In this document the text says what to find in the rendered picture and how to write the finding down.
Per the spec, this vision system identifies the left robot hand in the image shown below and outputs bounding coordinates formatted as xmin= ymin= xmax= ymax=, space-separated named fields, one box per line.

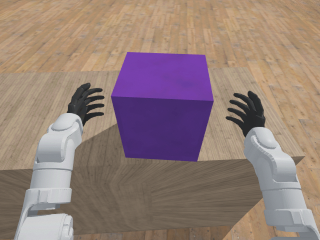
xmin=67 ymin=82 xmax=105 ymax=126

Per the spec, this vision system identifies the left robot upper arm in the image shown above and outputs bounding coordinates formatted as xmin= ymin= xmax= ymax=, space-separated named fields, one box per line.
xmin=17 ymin=213 xmax=74 ymax=240

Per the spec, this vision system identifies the right robot hand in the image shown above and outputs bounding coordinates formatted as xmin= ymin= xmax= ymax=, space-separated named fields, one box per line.
xmin=225 ymin=90 xmax=266 ymax=137

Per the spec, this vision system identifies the pedestal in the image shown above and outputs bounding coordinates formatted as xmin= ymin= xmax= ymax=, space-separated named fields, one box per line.
xmin=0 ymin=67 xmax=305 ymax=240

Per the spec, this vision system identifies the left robot forearm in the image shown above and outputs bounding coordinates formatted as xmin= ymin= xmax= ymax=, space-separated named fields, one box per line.
xmin=14 ymin=113 xmax=84 ymax=240

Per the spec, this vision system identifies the carton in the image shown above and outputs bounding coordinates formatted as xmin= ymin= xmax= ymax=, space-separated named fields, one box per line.
xmin=111 ymin=52 xmax=214 ymax=162

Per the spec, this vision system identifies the right robot forearm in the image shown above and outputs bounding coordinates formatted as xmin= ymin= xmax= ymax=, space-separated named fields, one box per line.
xmin=243 ymin=127 xmax=320 ymax=240

